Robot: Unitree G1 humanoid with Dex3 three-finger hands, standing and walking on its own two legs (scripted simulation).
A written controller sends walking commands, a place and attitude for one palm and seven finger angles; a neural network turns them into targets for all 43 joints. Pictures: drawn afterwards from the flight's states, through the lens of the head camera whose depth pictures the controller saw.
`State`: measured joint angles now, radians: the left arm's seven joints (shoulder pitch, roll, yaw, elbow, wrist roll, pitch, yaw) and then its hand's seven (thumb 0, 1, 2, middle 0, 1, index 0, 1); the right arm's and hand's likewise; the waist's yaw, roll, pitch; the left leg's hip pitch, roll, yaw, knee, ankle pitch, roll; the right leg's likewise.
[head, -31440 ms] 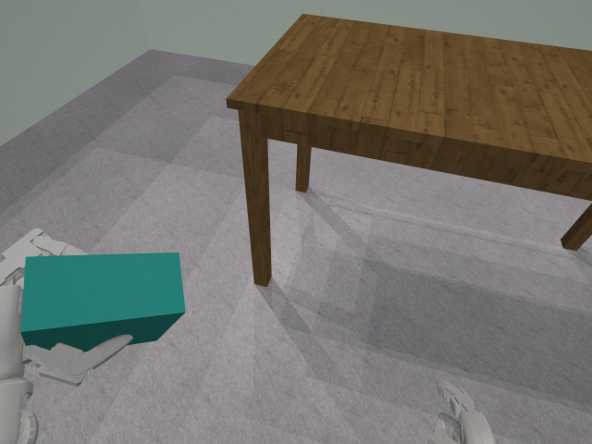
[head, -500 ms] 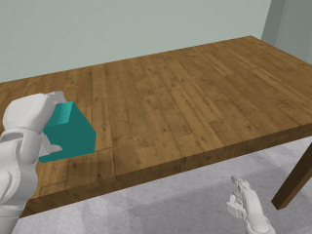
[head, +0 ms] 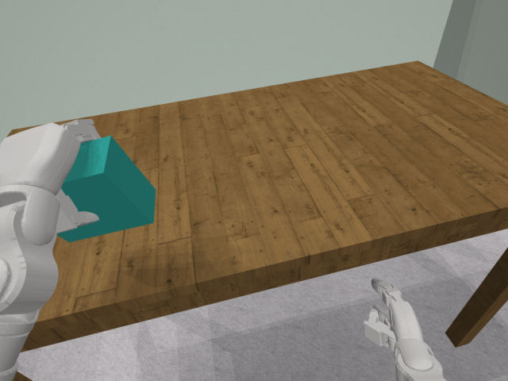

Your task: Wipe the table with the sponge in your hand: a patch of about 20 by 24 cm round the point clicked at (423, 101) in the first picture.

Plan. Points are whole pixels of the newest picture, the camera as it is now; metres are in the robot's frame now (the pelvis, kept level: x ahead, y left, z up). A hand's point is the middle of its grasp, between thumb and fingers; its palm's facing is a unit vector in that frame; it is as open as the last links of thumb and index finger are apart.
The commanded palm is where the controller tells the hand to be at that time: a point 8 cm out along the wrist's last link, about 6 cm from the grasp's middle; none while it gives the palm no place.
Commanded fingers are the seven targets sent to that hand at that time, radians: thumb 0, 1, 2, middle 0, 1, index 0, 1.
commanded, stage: lift the sponge slowly off the table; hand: left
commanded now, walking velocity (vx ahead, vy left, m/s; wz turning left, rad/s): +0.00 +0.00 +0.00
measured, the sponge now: (97, 201) +0.26 +0.29 +0.20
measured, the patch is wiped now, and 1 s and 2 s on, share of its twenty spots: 1.00 1.00 1.00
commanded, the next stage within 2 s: bring the sponge back beside the body in 0.02 s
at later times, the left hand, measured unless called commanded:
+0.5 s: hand (65, 196) +0.23 +0.29 +0.24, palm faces +0.31 -0.10 -0.94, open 10.2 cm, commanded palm +0.17 +0.29 +0.30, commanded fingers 0.00 0.10 1.30 -1.20 -1.60 -1.20 -1.60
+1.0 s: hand (65, 211) +0.21 +0.28 +0.23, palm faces +0.31 -0.13 -0.94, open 10.2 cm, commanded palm +0.15 +0.28 +0.29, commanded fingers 0.00 0.10 1.30 -1.20 -1.60 -1.20 -1.60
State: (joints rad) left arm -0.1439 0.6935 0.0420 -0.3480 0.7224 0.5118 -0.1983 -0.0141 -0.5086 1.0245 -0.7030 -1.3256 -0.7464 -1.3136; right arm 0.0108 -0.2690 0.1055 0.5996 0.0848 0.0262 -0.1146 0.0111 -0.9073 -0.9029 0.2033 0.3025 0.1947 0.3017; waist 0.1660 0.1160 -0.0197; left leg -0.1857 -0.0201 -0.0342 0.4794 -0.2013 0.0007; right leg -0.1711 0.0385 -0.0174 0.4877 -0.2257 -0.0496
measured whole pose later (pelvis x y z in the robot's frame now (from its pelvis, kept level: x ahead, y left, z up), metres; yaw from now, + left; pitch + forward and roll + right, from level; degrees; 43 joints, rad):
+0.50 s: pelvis -0.01 +0.00 +0.00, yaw +0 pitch -6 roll +0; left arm -0.05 0.69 0.08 -0.42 0.70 0.52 -0.20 -0.01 -0.51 1.03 -0.71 -1.32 -0.75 -1.31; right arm 0.02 -0.27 0.10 0.59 0.08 0.04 -0.11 0.01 -0.91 -0.90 0.20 0.30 0.20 0.30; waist 0.17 0.12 -0.02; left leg -0.19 -0.02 -0.03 0.49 -0.20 0.00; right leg -0.17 0.04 -0.01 0.50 -0.22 -0.05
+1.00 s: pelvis -0.01 +0.00 +0.00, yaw -1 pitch -6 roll +0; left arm 0.05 0.68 0.09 -0.50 0.68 0.50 -0.18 -0.01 -0.51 1.03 -0.71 -1.32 -0.75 -1.31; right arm 0.02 -0.26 0.11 0.57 0.08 0.03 -0.11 0.01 -0.91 -0.90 0.20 0.30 0.20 0.30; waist 0.17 0.11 -0.02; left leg -0.18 -0.01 -0.03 0.50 -0.21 0.00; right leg -0.17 0.05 -0.01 0.50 -0.22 -0.05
